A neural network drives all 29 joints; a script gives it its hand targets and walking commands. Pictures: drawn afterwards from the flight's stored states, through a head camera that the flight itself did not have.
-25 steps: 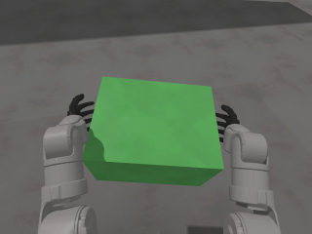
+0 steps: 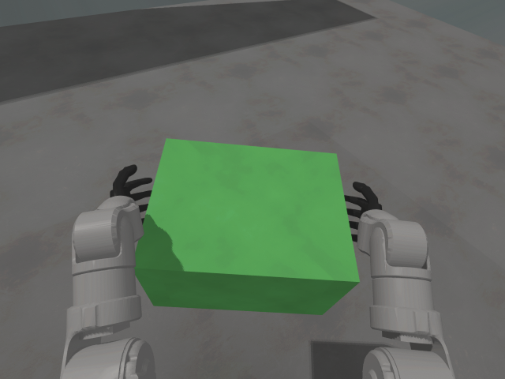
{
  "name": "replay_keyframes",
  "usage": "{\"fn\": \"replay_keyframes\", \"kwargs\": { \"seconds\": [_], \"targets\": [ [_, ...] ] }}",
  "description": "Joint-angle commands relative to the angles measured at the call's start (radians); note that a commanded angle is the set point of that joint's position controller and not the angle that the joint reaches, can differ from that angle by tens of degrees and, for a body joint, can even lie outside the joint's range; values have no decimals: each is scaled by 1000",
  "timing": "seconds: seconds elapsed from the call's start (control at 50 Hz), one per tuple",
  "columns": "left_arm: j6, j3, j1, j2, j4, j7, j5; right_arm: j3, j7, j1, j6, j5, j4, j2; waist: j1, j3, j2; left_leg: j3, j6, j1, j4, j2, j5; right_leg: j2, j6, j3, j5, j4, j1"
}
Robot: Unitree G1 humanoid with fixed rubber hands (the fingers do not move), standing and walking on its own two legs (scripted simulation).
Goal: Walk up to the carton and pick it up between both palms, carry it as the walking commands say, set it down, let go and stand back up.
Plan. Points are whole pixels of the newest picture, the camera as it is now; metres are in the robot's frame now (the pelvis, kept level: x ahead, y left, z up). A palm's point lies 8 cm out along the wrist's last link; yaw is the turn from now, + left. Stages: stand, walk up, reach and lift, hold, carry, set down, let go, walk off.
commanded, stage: carry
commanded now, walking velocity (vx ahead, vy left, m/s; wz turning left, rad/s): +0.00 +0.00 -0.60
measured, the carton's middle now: (246, 228) +0.37 +0.02 +0.03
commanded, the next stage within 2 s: none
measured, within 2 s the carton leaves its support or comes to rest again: neither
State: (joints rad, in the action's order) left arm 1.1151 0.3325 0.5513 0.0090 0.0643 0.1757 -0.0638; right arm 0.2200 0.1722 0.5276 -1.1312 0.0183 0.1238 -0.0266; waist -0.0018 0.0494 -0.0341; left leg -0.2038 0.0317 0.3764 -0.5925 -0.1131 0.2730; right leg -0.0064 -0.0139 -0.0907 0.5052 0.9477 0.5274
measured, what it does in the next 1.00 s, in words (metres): walks backwards, turning right: right foot, then left foot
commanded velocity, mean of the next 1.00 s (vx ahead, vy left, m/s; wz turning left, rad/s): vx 0.00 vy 0.00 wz -0.59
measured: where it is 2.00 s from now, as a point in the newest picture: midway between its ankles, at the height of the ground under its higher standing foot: outside the picture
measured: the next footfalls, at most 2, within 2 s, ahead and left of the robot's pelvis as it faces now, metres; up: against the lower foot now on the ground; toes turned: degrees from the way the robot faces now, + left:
right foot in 0.18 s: +0.00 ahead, -0.14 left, +0.00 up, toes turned -14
left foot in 0.42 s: +0.04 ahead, +0.08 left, +0.00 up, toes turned -7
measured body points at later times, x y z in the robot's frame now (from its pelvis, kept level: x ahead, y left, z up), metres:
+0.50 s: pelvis -0.05 +0.00 -0.01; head -0.03 +0.01 +0.44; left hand +0.35 +0.07 +0.09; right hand +0.22 -0.29 +0.09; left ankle +0.00 +0.09 -0.73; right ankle -0.05 -0.11 -0.71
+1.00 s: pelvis -0.12 +0.01 -0.01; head -0.09 +0.02 +0.44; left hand +0.29 -0.05 +0.10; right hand +0.07 -0.35 +0.09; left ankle -0.04 +0.09 -0.73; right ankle -0.11 -0.12 -0.73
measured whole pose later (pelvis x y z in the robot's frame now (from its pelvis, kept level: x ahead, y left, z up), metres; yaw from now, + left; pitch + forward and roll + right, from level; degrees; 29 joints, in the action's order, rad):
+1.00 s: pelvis -0.12 +0.01 -0.01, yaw -34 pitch +4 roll +0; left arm 1.13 0.32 0.62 -0.03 0.08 0.18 -0.12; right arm 0.23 0.13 0.61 -1.15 0.01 0.17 -0.10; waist 0.04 0.05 -0.04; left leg -0.11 -0.05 0.41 -0.64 -0.04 0.31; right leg 0.02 0.02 0.00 0.18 0.61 0.50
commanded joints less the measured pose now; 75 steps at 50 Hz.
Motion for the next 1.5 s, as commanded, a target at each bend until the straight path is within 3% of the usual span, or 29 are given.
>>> {"fn": "replay_keyframes", "kwargs": {
  "seconds": [0.0, 0.1, 0.14, 0.16, 0.18, 0.22, 0.4, 0.42, 0.44, 0.46, 0.48, 0.5, 0.58, 0.64, 0.68, 0.7, 0.72, 0.8, 0.94, 0.98, 1.0, 1.02, 1.06, 1.16, 1.2, 1.22, 1.24, 1.4, 1.48],
  "targets": [
    [21, -809, 748, -1053, 16, -399, 485, -626, -390, 845, 25, -394, -177, 978, 16, 332, 235, 152, 63, -249, 177, -252, -348, -25, -8, -26, 4, -42, -20],
    [37, -762, 659, -1073, 88, -399, 489, -587, -378, 751, 20, -356, -127, 980, 10, 387, 271, 56, 36, -328, 76, -258, -497, 38, 0, -105, -100, -348, -142],
    [44, -733, 586, -1080, 123, -414, 464, -578, -379, 692, 11, -332, -105, 999, -3, 386, 160, 8, -45, -213, -51, -224, -367, -19, 17, -20, -294, -589, -307],
    [40, -729, 610, -1074, 123, -422, 462, -583, -380, 719, 13, -338, -99, 1004, 0, 371, 66, 21, -96, -57, -135, -202, -191, -122, 36, 124, -520, -597, -412],
    [30, -730, 654, -1041, 136, -424, 454, -592, -387, 798, 18, -355, -107, 1005, 0, 360, -175, 7, -155, 174, -237, -73, 188, -336, 135, 381, -1019, -521, -505],
    [20, -729, 714, -1054, 67, -423, 460, -637, -389, 900, 25, -397, -159, 1033, -16, 378, -162, 90, -155, 259, -352, -22, 300, -290, 193, 301, -1207, -437, -580],
    [29, -720, 619, -1018, -52, -364, 369, -658, -398, 819, 9, -459, -182, 1057, -4, 468, -112, 83, -130, -77, 107, 47, -80, -157, 114, 176, -847, -324, -412],
    [28, -726, 623, -1009, -61, -364, 368, -654, -400, 810, 7, -458, -172, 1047, -1, 480, -59, 136, -101, -218, 152, -32, -225, -118, 74, 157, -746, -256, -300],
    [38, -727, 578, -1031, -53, -368, 362, -618, -402, 719, 10, -423, -124, 1030, 8, 463, 210, 320, 1, -324, 126, -218, -496, -23, 13, 68, -381, -141, -76],
    [36, -774, 688, -1035, -56, -374, 396, -625, -403, 758, 16, -416, -114, 1037, 20, 431, 326, 414, 97, -323, 177, -353, -576, 21, 4, 15, 61, 28, 29],
    [38, -781, 646, -1043, -35, -383, 410, -620, -404, 718, 12, -413, -130, 1035, 12, 390, 264, 415, 124, -291, 187, -375, -550, -23, 9, 40, 102, 89, 47],
    [26, -810, 752, -1046, -53, -391, 445, -633, -401, 826, 18, -421, -173, 1017, 12, 370, 189, 347, 119, -279, 186, -349, -470, -43, 10, 50, 84, 61, 38],
    [28, -797, 744, -1053, 36, -400, 486, -608, -382, 833, 18, -379, -151, 975, 19, 342, 253, 115, 41, -220, 157, -248, -277, 7, -4, -57, -46, -157, -96],
    [37, -757, 672, -1066, 109, -407, 480, -586, -375, 769, 14, -343, -104, 978, 0, 368, 193, 36, -10, -200, 32, -238, -275, 23, 5, -65, -197, -465, -242],
    [43, -723, 628, -1064, 159, -424, 457, -576, -374, 747, 11, -326, -83, 980, 2, 344, 12, 21, -111, 25, -154, -174, -44, -156, 46, 202, -542, -591, -410],
    [36, -717, 613, -1042, 165, -428, 444, -572, -381, 754, 9, -330, -77, 993, -8, 338, -225, 12, -154, 224, -252, -30, 271, -350, 157, 432, -859, -558, -466],
    [33, -724, 674, -1055, 118, -430, 454, -591, -382, 828, 13, -352, -94, 1003, -14, 342, -157, 101, -147, 228, -346, -40, 294, -318, 195, 378, -1001, -501, -494],
    [38, -691, 721, -1059, 58, -407, 426, -631, -387, 901, 11, -419, -120, 1062, -10, 408, -133, 134, -137, 221, -344, 17, 176, -226, 171, 250, -827, -480, -487],
    [41, -689, 647, -1030, -6, -378, 361, -626, -393, 845, 1, -438, -129, 1068, -13, 474, -129, 107, -128, -2, 24, 68, 67, -177, 140, 251, -756, -412, -443],
    [45, -703, 658, -1027, -21, -382, 366, -616, -399, 834, 3, -427, -120, 1048, -1, 476, 6, 197, -74, -240, 115, -54, -125, -94, 54, 184, -625, -321, -204],
    [49, -727, 683, -1048, -32, -386, 377, -596, -403, 796, 9, -406, -87, 1045, 10, 429, 229, 363, 11, -262, 172, -215, -296, -9, 14, 85, -304, -190, -60],
    [44, -762, 776, -1044, -47, -388, 406, -608, -404, 848, 17, -415, -108, 1044, 21, 390, 296, 440, 101, -254, 214, -334, -405, 18, 3, 36, 15, -19, 18],
    [35, -792, 792, -1063, -26, -397, 447, -611, -399, 878, 13, -416, -152, 1019, 12, 352, 166, 356, 122, -246, 188, -308, -460, -35, 8, 63, 65, -3, 9],
    [35, -762, 744, -1068, 94, -397, 472, -583, -379, 852, 11, -374, -103, 969, 2, 400, 226, 132, 19, -258, 88, -171, -490, 20, -12, -38, -209, -463, -226],
    [45, -721, 632, -1076, 169, -409, 439, -553, -379, 739, 4, -338, -46, 978, 5, 413, 113, 104, -48, -138, -17, -124, -355, -102, -2, 107, -437, -599, -402],
    [36, -730, 702, -1055, 192, -414, 441, -570, -383, 816, 11, -345, -63, 986, 20, 411, -84, 79, -104, -17, -15, -52, -117, -251, 56, 233, -767, -519, -447],
    [36, -700, 609, -1079, 187, -419, 418, -555, -392, 752, 1, -341, -40, 1002, 8, 397, -117, 77, -106, -33, 11, -20, 33, -259, 90, 201, -821, -507, -413],
    [34, -676, 699, -1047, 77, -394, 381, -579, -408, 905, 2, -413, -93, 1030, -5, 354, -46, 77, -85, -129, 96, -16, -81, -158, 52, 107, -186, -586, -232],
    [32, -685, 700, -1046, 88, -389, 379, -568, -407, 900, 1, -408, -67, 1024, -6, 332, -41, 80, -77, -131, 104, -12, -65, -155, 52, 119, -107, -610, -191]
  ]
}}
